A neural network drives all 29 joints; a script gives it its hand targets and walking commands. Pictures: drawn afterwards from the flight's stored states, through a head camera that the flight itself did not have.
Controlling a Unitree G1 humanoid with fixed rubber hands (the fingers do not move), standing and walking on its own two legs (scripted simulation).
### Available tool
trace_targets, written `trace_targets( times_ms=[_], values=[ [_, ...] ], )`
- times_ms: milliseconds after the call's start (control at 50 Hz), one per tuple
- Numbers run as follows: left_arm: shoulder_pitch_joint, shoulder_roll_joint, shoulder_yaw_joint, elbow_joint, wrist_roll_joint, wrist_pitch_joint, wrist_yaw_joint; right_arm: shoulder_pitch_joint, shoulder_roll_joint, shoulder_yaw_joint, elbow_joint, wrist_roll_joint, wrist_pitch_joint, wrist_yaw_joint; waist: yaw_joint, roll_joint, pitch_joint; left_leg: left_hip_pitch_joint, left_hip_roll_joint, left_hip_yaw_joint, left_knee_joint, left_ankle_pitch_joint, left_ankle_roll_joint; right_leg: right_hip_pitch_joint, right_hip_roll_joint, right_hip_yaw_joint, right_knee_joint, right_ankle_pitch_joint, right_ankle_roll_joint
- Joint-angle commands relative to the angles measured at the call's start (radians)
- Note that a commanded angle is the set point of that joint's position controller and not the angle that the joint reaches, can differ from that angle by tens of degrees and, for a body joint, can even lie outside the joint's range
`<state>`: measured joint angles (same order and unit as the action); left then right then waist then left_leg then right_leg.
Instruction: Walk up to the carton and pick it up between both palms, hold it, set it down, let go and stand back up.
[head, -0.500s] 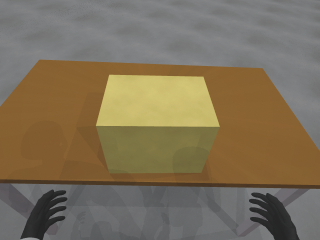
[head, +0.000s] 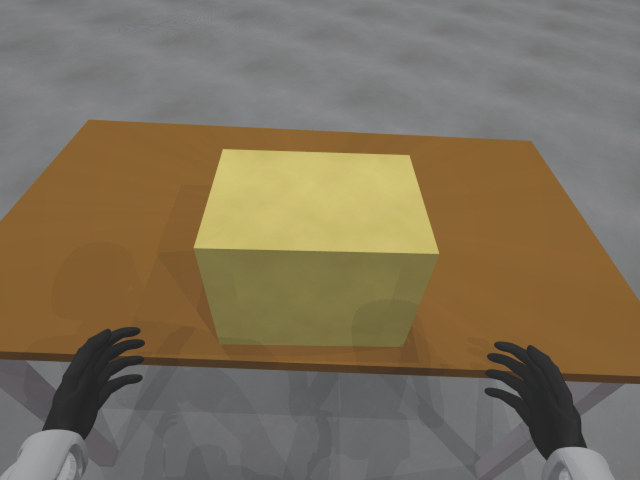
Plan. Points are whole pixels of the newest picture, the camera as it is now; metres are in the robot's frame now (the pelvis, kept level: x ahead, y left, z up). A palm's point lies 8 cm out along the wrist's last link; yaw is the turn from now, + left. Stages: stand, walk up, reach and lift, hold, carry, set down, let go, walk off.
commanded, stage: reach and lift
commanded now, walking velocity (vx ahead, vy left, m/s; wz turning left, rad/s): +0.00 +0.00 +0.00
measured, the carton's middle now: (314, 249) +0.43 +0.02 +0.05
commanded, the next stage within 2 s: none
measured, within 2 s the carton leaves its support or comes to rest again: neither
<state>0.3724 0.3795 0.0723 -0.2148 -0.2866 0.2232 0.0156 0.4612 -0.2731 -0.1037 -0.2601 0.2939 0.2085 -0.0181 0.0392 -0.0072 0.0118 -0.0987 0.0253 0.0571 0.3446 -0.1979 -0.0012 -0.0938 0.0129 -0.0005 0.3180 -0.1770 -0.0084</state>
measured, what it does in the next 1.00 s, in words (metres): stands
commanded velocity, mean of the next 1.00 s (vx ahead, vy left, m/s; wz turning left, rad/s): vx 0.00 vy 0.00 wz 0.00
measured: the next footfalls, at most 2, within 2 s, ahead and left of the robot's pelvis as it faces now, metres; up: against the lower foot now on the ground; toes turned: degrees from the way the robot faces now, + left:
none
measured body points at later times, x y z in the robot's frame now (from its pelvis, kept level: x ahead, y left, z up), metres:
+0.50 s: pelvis +0.02 +0.00 +0.00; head +0.03 +0.00 +0.45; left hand +0.28 +0.26 +0.10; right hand +0.28 -0.24 +0.09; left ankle +0.00 +0.12 -0.75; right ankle +0.00 -0.12 -0.75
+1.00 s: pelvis +0.00 +0.00 +0.00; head +0.00 +0.01 +0.45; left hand +0.36 +0.26 +0.15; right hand +0.34 -0.26 +0.14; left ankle +0.00 +0.12 -0.75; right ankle +0.00 -0.12 -0.75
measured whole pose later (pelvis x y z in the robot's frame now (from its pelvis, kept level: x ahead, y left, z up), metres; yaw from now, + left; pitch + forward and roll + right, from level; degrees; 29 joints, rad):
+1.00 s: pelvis +0.00 +0.00 +0.00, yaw -1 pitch +1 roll +0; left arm -0.41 0.43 0.20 0.17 -0.29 0.64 -0.02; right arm -0.34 -0.49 -0.06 0.23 0.48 0.42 -0.01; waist -0.02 -0.01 -0.03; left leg -0.15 0.02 0.06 0.31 -0.17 0.01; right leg -0.15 0.02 0.03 0.29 -0.15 0.00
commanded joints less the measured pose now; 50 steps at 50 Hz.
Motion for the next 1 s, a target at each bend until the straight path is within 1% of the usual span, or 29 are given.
trace_targets(
  times_ms=[0,40,60,80,120,160,240,260,320,340,420,440,500,520,540,580,600,640,680,700,740,760,780,800,860,880,920,960,980],
  values=[
    [-0.164,0.137,0.071,-0.229,-0.014,-0.032,0.012,-0.135,-0.161,-0.128,-0.224,0.022,-0.058,-0.007,-0.018,0.055,-0.063,-0.035,0.006,-0.069,-0.076,0.088,-0.034,0.03,0.01,0.077,-0.049,0.05,-0.046],
    [-0.208,0.12,0.092,-0.153,-0.016,0.001,0.001,-0.176,-0.176,-0.099,-0.207,0.018,-0.024,-0.009,0.004,0.033,-0.058,-0.027,-0.005,-0.047,-0.079,0.094,-0.019,0.022,-0.008,0.085,-0.064,0.025,-0.039],
    [-0.185,0.12,0.101,-0.192,-0.003,0.017,-0.004,-0.143,-0.169,-0.099,-0.19,0.022,-0.014,-0.016,-0.012,0.02,-0.049,-0.012,-0.004,-0.049,-0.072,0.155,-0.03,0.048,0.005,0.087,-0.064,0.097,-0.041],
    [-0.221,0.162,0.142,-0.19,0.012,0.022,-0.001,-0.19,-0.179,-0.07,-0.2,0.036,-0.011,-0.011,0.013,0.033,-0.055,0.006,-0.017,-0.033,-0.077,0.132,-0.022,0.012,-0.006,0.09,-0.07,0.056,-0.029],
    [-0.265,0.146,0.134,-0.183,-0.005,0.04,-0.014,-0.253,-0.213,-0.105,-0.213,0.023,-0.005,-0.021,0.001,-0.004,-0.065,0.036,-0.025,-0.037,-0.056,0.188,-0.024,0.017,0.003,0.086,-0.083,0.101,-0.033],
    [-0.295,0.114,0.149,-0.182,0.016,0.072,-0.018,-0.261,-0.192,-0.084,-0.164,0.047,0.014,-0.018,-0.011,0.018,-0.056,0.044,-0.025,-0.03,-0.069,0.181,-0.017,-0.001,-0.001,0.087,-0.079,0.096,-0.033],
    [-0.265,0.161,0.218,-0.174,0.031,0.084,-0.043,-0.249,-0.226,-0.05,-0.17,0.086,0.011,-0.027,0.016,-0.007,-0.111,0.071,-0.039,-0.014,-0.057,0.306,-0.011,0.065,-0.015,0.104,-0.075,0.272,-0.008],
    [-0.285,0.151,0.197,-0.174,0.024,0.093,-0.044,-0.277,-0.212,-0.056,-0.171,0.078,0.009,-0.028,-0.003,0.008,-0.124,0.069,-0.039,-0.02,-0.045,0.33,-0.024,0.065,0.002,0.093,-0.07,0.257,-0.017],
    [-0.31,0.144,0.215,-0.192,0.023,0.122,-0.051,-0.324,-0.264,-0.067,-0.207,0.087,0.02,-0.033,0.013,-0.013,-0.135,0.106,-0.024,-0.024,-0.047,0.362,-0.025,0.054,0.011,0.083,-0.067,0.273,-0.015],
    [-0.373,0.166,0.199,-0.219,0.012,0.118,-0.044,-0.346,-0.248,-0.067,-0.202,0.081,0.021,-0.043,-0.011,0.03,-0.152,0.106,-0.044,-0.018,-0.031,0.375,-0.031,0.052,0.005,0.093,-0.066,0.294,-0.01],
    [-0.493,0.172,0.193,-0.245,-0.003,0.144,-0.041,-0.482,-0.307,-0.12,-0.216,0.079,0.037,-0.035,-0.032,-0.012,-0.205,0.091,-0.02,-0.024,-0.047,0.32,-0.029,0.059,0.024,0.072,-0.059,0.232,-0.018],
    [-0.482,0.158,0.178,-0.161,0.005,0.167,-0.043,-0.442,-0.282,-0.08,-0.104,0.092,0.057,-0.032,-0.036,0.038,-0.164,0.113,-0.027,-0.023,-0.042,0.358,-0.033,0.036,0.017,0.077,-0.06,0.27,-0.018],
    [-0.549,0.165,0.206,-0.181,0.011,0.205,-0.046,-0.535,-0.298,-0.071,-0.092,0.127,0.07,-0.034,-0.037,0.045,-0.223,0.109,-0.034,-0.022,-0.021,0.419,-0.038,0.068,0.031,0.074,-0.051,0.334,-0.019],
    [-0.504,0.174,0.234,-0.159,0.028,0.217,-0.051,-0.514,-0.317,-0.072,-0.095,0.147,0.072,-0.033,-0.012,0.026,-0.211,0.134,-0.037,-0.032,-0.019,0.44,-0.038,0.073,0.019,0.084,-0.059,0.351,-0.017],
    [-0.573,0.144,0.222,-0.128,0.025,0.231,-0.052,-0.556,-0.315,-0.074,-0.05,0.145,0.087,-0.035,-0.045,0.024,-0.19,0.123,-0.034,-0.025,-0.026,0.411,-0.029,0.054,0.022,0.071,-0.056,0.36,-0.017],
    [-0.638,0.178,0.25,-0.115,0.028,0.259,-0.051,-0.634,-0.333,-0.068,-0.038,0.147,0.094,-0.035,-0.031,0.014,-0.218,0.118,-0.035,-0.02,-0.02,0.448,-0.031,0.104,0.026,0.074,-0.05,0.394,-0.013],
    [-0.618,0.182,0.235,-0.153,0.028,0.264,-0.047,-0.629,-0.361,-0.075,-0.049,0.161,0.095,-0.025,-0.036,0.055,-0.261,0.13,-0.035,-0.029,-0.026,0.436,-0.039,0.087,0.03,0.069,-0.046,0.35,-0.015],
    [-0.675,0.187,0.248,-0.108,0.018,0.269,-0.051,-0.675,-0.359,-0.062,0.009,0.156,0.097,-0.025,-0.028,0.002,-0.267,0.101,-0.041,-0.015,-0.026,0.442,-0.025,0.099,0.032,0.071,-0.039,0.4,-0.006],
    [-0.702,0.155,0.225,-0.082,0.03,0.293,-0.054,-0.695,-0.371,-0.081,0.077,0.158,0.109,-0.022,-0.069,0.039,-0.253,0.121,-0.036,-0.023,-0.031,0.418,-0.034,0.064,0.033,0.051,-0.039,0.37,-0.007],
    [-0.734,0.167,0.238,-0.056,0.021,0.295,-0.056,-0.737,-0.363,-0.065,0.077,0.173,0.102,-0.021,-0.046,0.048,-0.281,0.111,-0.04,-0.02,-0.025,0.435,-0.033,0.081,0.031,0.06,-0.036,0.389,-0.006],
    [-0.83,0.173,0.217,-0.016,0.017,0.327,-0.058,-0.825,-0.385,-0.075,0.115,0.155,0.118,-0.02,-0.075,0.014,-0.264,0.103,-0.03,-0.027,-0.026,0.428,-0.028,0.087,0.041,0.051,-0.031,0.395,-0.016],
    [-0.852,0.181,0.231,-0.023,0.032,0.331,-0.049,-0.869,-0.425,-0.068,0.119,0.173,0.112,-0.008,-0.045,0.043,-0.308,0.13,-0.034,-0.026,-0.026,0.397,-0.032,0.044,0.04,0.05,-0.04,0.331,-0.02],
    [-0.941,0.188,0.217,0.003,0.025,0.335,-0.043,-0.933,-0.397,-0.06,0.141,0.166,0.119,-0.012,-0.063,0.052,-0.331,0.117,-0.034,-0.022,-0.037,0.359,-0.027,0.05,0.04,0.052,-0.044,0.318,-0.023],
    [-0.943,0.205,0.23,-0.004,0.017,0.327,-0.036,-0.966,-0.42,-0.077,0.092,0.182,0.107,-0.003,-0.039,0.002,-0.337,0.091,-0.027,-0.03,-0.045,0.331,-0.015,0.069,0.041,0.051,-0.044,0.308,-0.021],
    [-0.942,0.23,0.25,0.063,0.019,0.365,-0.035,-0.979,-0.419,-0.06,0.166,0.191,0.126,0.004,-0.012,-0.015,-0.316,0.044,-0.036,-0.02,-0.044,0.344,-0.011,0.081,0.046,0.053,-0.02,0.316,-0.016],
    [-0.996,0.23,0.236,0.062,0.018,0.365,-0.036,-1.023,-0.441,-0.073,0.216,0.177,0.14,0.001,-0.052,-0.02,-0.339,0.044,-0.029,-0.018,-0.05,0.357,-0.017,0.116,0.05,0.047,-0.021,0.346,-0.019],
    [-1.146,0.247,0.187,0.173,-0.006,0.361,-0.034,-1.155,-0.442,-0.082,0.299,0.176,0.155,0.006,-0.074,0.013,-0.335,-0.005,-0.034,-0.025,-0.069,0.2,-0.009,0.081,0.027,0.052,-0.031,0.226,-0.019],
    [-1.19,0.257,0.181,0.284,-0.011,0.366,-0.029,-1.2,-0.42,-0.065,0.367,0.177,0.171,0.008,-0.058,0.006,-0.288,-0.044,-0.027,-0.021,-0.082,0.139,0.0,0.068,0.019,0.051,-0.031,0.194,-0.019],
    [-1.221,0.262,0.176,0.242,-0.012,0.349,-0.023,-1.21,-0.4,-0.044,0.347,0.187,0.155,0.007,-0.055,0.019,-0.357,-0.051,-0.034,-0.015,-0.057,0.2,-0.006,0.104,0.013,0.065,-0.004,0.272,-0.011]
  ],
)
